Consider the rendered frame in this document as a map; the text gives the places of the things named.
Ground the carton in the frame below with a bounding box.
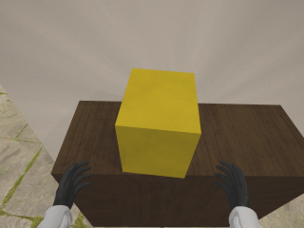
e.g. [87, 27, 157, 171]
[115, 67, 201, 179]

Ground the robot left hand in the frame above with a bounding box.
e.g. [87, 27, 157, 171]
[52, 161, 92, 210]

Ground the left robot forearm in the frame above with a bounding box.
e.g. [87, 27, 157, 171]
[37, 205, 72, 228]

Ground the pedestal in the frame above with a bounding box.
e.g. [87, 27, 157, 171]
[50, 101, 304, 228]

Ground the right robot forearm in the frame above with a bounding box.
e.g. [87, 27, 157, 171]
[228, 206, 262, 228]

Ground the robot right hand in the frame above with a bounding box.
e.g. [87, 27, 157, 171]
[213, 161, 251, 210]

